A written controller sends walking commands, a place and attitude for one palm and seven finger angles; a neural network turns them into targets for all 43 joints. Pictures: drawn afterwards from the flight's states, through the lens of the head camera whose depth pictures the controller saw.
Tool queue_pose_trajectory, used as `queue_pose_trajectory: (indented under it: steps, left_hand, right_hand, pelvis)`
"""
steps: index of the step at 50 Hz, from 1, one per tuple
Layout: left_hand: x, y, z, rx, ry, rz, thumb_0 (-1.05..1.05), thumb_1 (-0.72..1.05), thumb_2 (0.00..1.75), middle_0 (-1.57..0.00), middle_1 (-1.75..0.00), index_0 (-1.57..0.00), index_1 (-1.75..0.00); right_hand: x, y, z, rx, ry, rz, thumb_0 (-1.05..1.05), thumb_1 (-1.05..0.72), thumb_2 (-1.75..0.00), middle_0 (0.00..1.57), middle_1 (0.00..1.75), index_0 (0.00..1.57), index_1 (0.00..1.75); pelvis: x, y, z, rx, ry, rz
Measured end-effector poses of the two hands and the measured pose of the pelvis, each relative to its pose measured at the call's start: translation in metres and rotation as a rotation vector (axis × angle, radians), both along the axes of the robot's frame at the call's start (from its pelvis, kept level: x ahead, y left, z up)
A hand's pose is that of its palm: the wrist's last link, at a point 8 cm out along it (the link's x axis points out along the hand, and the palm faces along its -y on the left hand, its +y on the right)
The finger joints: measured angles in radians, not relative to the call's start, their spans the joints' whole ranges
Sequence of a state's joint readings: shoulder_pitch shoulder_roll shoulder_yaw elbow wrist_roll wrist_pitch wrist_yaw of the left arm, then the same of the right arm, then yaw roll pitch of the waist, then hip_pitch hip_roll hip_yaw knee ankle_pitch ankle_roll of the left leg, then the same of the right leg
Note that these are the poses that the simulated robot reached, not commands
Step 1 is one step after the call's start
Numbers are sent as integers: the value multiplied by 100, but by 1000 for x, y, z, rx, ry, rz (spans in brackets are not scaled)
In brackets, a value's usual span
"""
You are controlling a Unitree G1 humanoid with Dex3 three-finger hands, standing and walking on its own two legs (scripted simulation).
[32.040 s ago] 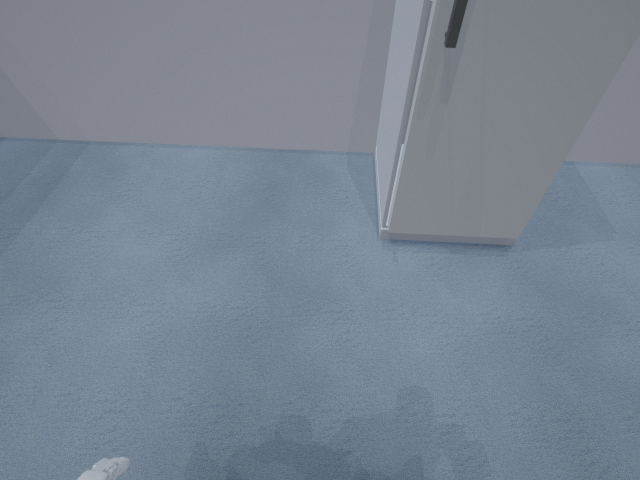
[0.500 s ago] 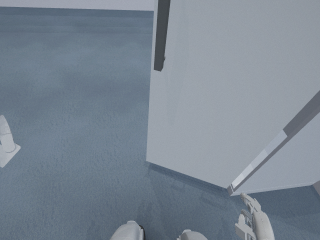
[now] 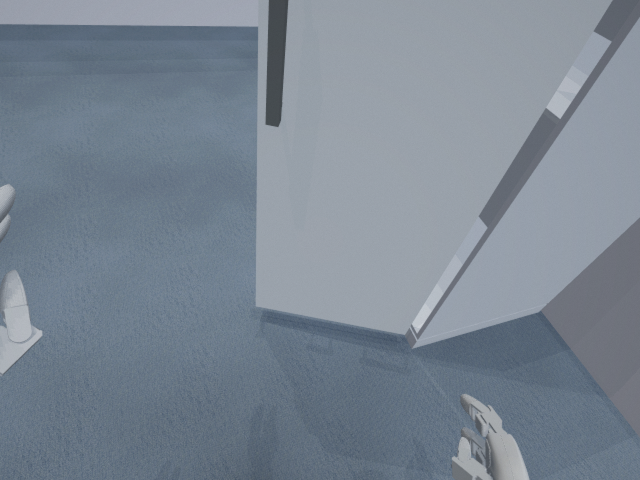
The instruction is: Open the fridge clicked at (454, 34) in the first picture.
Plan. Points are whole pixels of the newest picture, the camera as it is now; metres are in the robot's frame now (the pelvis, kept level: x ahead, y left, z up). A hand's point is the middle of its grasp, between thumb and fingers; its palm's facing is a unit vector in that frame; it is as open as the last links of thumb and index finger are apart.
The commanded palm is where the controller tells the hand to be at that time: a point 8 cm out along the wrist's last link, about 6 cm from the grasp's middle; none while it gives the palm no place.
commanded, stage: stop stepping back and stand still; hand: left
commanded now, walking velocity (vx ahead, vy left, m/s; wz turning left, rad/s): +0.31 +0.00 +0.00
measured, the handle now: (281, 10) +0.72 +0.11 +0.25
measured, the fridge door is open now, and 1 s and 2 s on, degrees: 63 63 63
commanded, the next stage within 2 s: let the arm hang, fingers relaxed in 0.54 s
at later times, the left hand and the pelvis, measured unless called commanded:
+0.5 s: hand out of the picture +0.15 +0.27 +0.17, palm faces +0.43 -0.78 -0.46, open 7.4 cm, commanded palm +0.09 +0.31 +0.17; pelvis -0.05 +0.01 -0.01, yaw +0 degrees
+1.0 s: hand out of the picture -0.02 +0.21 -0.19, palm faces +0.07 -0.98 -0.17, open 6.8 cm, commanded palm none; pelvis -0.05 +0.02 -0.01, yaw +3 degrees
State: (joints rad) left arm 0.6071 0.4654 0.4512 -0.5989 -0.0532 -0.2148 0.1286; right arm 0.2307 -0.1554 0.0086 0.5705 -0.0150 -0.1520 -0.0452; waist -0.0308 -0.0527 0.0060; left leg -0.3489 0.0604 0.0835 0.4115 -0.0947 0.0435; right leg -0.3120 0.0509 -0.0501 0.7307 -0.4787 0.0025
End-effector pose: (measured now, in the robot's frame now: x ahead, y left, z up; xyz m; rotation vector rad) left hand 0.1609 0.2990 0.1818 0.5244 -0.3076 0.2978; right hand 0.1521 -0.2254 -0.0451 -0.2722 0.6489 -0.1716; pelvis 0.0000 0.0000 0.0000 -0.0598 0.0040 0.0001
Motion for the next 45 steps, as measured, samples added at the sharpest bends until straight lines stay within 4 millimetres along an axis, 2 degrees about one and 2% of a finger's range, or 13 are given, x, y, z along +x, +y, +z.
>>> queue_pose_trajectory:
  steps: [3, 8, 13, 18, 25, 28, 32, 33, 35, 38, 41, 43, 45]
  left_hand:
    - [-23, 0, 5, 17, 12, 36, 1, 89, 90, -21, -30, -21, -30]
    - [-52, 10, 4, 9, -37, 108, 1, 89, 90, -21, -30, -21, -30]
    - [-56, 23, -16, -126, -94, 171, 1, 89, 90, -21, -30, -21, -30]
    - [-45, 24, -23, -122, -110, 114, 1, 89, 90, -20, -30, -20, -30]
    - [-57, 10, 9, 54, -63, 62, 1, 89, 90, -21, -30, -21, -30]
    - [-65, 9, 10, 87, -47, 88, 1, 89, 90, -21, -30, -21, -30]
    - [-65, 19, 0, 4, -45, 159, 1, 89, 90, -21, -30, -21, -30]
    - [-60, 22, -11, -12, -13, 171, 0, 89, 90, -21, -30, -21, -30]
    - [-43, 32, -57, -88, 165, 188, 0, 90, 90, -20, -30, -20, -30]
    - [-34, 31, -163, -233, 568, 206, 0, 90, 90, -19, -29, -19, -30]
    - [-65, 1, -259, -361, 992, 194, 0, 91, 90, -19, -29, -19, -30]
    - [-101, -28, -302, -438, 1217, 170, 0, 91, 90, -19, -29, -19, -30]
    - [-139, -55, -330, -519, 1388, 158, 0, 92, 90, -19, -29, -19, -30]
  right_hand:
    - [-28, -7, -7, -9, 49, -8, 1, -90, -90, 20, 30, 20, 30]
    - [-63, -22, -31, -30, 130, -17, 1, -90, -90, 20, 30, 20, 30]
    - [-86, -24, -37, -55, 143, -57, 1, -91, -90, 20, 30, 20, 30]
    - [-89, -11, -41, -48, 79, -77, 1, -91, -90, 20, 30, 20, 30]
    - [-87, 20, -40, 77, 60, -15, 1, -91, -90, 20, 30, 20, 30]
    - [-82, 21, -52, 88, 93, 20, 1, -90, -90, 20, 30, 20, 30]
    - [-75, 15, -55, 69, 139, 37, 1, -90, -90, 21, 30, 20, 30]
    - [-72, 13, -56, 72, 145, 50, 1, -90, -90, 21, 30, 20, 30]
    - [-67, 7, -66, 71, 178, 73, 1, -90, -90, 21, 30, 20, 30]
    - [-63, -3, -88, 46, 237, 62, 1, -91, -90, 20, 30, 20, 30]
    - [-70, -5, -93, 40, 293, 35, 1, -91, -90, 20, 30, 20, 30]
    - [-81, -4, -90, 41, 339, 14, 1, -91, -90, 20, 30, 20, 30]
    - [-96, -2, -87, 39, 402, -8, 0, -91, -90, 20, 30, 20, 30]
  pelvis:
    - [-11, -3, 2, 16, 9, 18]
    - [-34, -1, -8, 38, -11, -3]
    - [-38, 9, -11, 46, -32, 0]
    - [-49, 18, -23, 60, -56, 3]
    - [-51, 9, -12, 49, -36, 8]
    - [-53, 8, -16, 53, -31, 1]
    - [-46, 11, -11, 66, -36, -6]
    - [-45, 12, -12, 66, -31, 9]
    - [-45, 18, -17, 60, -23, 44]
    - [-47, 26, -31, 49, -10, 61]
    - [-50, 26, -30, 61, -21, 52]
    - [-50, 24, -26, 66, -24, 48]
    - [-50, 23, -21, 65, -25, 49]
